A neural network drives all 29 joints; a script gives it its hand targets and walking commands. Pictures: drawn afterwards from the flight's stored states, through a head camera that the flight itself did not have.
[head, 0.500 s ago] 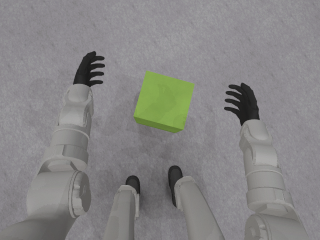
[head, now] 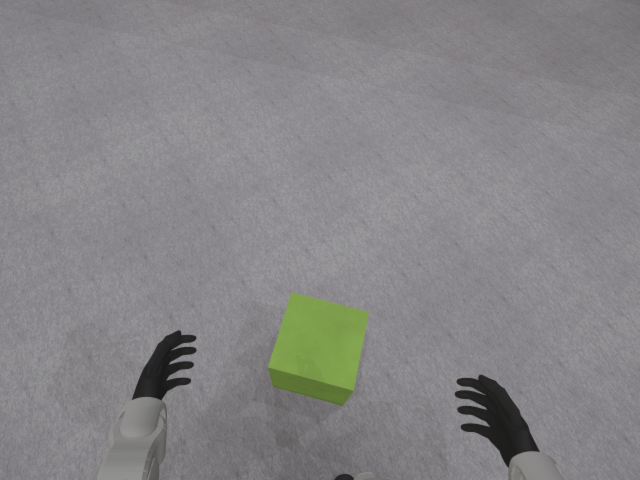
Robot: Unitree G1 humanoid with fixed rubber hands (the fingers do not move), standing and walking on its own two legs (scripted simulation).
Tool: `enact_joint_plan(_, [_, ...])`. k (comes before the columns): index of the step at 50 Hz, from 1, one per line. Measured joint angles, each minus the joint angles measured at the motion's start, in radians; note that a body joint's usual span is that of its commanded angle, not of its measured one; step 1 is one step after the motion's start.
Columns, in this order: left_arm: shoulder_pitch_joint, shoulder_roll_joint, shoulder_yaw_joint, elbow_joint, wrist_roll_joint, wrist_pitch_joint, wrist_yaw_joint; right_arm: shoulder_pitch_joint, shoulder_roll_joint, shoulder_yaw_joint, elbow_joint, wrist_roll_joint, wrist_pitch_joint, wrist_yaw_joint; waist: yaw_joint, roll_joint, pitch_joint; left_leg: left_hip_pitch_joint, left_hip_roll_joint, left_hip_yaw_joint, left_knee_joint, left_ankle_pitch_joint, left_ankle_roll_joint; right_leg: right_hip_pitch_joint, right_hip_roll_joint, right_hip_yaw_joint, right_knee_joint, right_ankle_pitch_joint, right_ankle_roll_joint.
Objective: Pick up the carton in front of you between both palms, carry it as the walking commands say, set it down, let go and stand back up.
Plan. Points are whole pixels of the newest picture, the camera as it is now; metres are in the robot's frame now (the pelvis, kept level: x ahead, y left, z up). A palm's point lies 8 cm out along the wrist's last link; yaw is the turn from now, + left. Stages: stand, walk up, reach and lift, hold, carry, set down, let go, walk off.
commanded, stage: let go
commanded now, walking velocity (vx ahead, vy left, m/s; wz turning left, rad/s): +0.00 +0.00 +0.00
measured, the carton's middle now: (318, 351) +0.44 -0.05 -0.64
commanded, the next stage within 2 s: stand in 0.70 s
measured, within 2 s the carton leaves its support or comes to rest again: neither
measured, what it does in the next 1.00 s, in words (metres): stands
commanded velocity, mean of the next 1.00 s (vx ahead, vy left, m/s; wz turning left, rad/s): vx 0.00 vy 0.00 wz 0.00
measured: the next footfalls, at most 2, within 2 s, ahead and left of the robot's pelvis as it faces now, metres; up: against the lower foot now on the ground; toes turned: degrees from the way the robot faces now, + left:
none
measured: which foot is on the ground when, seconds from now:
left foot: down 0.00-1.00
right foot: down 0.00-1.00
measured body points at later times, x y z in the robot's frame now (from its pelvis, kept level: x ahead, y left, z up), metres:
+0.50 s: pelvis +0.01 +0.02 +0.01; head +0.01 +0.02 +0.46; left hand +0.17 +0.26 -0.06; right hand +0.18 -0.22 -0.06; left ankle -0.03 +0.13 -0.73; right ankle +0.00 -0.10 -0.73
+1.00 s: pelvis +0.01 +0.00 +0.01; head +0.02 -0.02 +0.46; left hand +0.13 +0.30 -0.07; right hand +0.16 -0.28 -0.10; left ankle -0.03 +0.13 -0.73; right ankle +0.00 -0.10 -0.73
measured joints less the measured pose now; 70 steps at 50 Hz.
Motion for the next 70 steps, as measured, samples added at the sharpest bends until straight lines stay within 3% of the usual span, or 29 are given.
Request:
enact_joint_plan(11, [0.232, 0.008, -0.068, -0.101, -0.033, 0.021, -0.050, 0.066, -0.026, -0.022, 0.044, -0.013, 0.014, 0.001, 0.083, 0.037, 0.036, 0.278, -0.006, 0.016, -0.134, 0.023, 0.024, 0.281, -0.012, 0.020, -0.145, 0.030, 0.021])
enact_joint_plan(16, [0.300, 0.023, -0.091, -0.137, -0.058, 0.049, -0.075, 0.069, -0.025, -0.037, 0.056, -0.042, 0.037, 0.000, 0.106, 0.060, 0.045, 0.354, -0.015, 0.016, -0.159, 0.028, 0.034, 0.359, -0.022, 0.021, -0.171, 0.032, 0.029])
enact_joint_plan(35, [0.296, 0.023, -0.110, -0.133, -0.063, 0.101, -0.063, 0.057, -0.042, -0.015, -0.014, -0.064, 0.211, -0.051, 0.105, 0.050, 0.093, 0.435, 0.000, 0.024, -0.119, 0.012, 0.016, 0.425, -0.006, 0.022, -0.107, 0.009, 0.010])
enact_joint_plan(41, [0.295, 0.080, -0.093, 0.001, -0.009, 0.036, -0.030, 0.047, -0.099, -0.031, 0.166, -0.091, 0.055, -0.084, 0.107, 0.077, 0.026, 0.328, 0.006, 0.009, -0.066, -0.005, 0.006, 0.328, 0.000, 0.003, -0.068, -0.005, 0.002])
enact_joint_plan(46, [0.306, 0.132, -0.068, 0.076, -0.011, 0.007, -0.029, 0.056, -0.141, -0.037, 0.269, -0.092, -0.005, -0.081, 0.116, 0.091, 0.017, 0.314, 0.007, -0.001, -0.071, -0.009, 0.002, 0.315, 0.000, -0.008, -0.068, -0.014, -0.005])
enact_joint_plan(70, [0.237, 0.141, -0.095, 0.249, -0.030, -0.013, -0.012, 0.008, -0.170, -0.008, 0.441, -0.076, -0.041, -0.104, 0.121, 0.083, 0.017, 0.385, 0.017, -0.016, -0.151, 0.009, -0.011, 0.384, 0.002, -0.026, -0.131, -0.010, -0.016])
